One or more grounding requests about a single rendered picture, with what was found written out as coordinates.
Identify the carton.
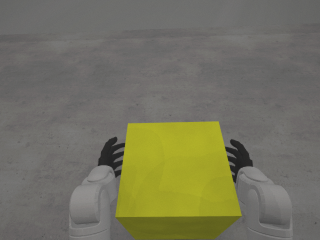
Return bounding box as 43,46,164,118
115,121,242,240

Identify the robot right hand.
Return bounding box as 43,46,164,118
225,139,253,183

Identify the robot left forearm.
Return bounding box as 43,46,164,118
69,165,117,240

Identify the robot left hand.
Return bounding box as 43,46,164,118
98,137,125,178

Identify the robot right forearm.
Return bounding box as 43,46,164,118
236,166,293,240

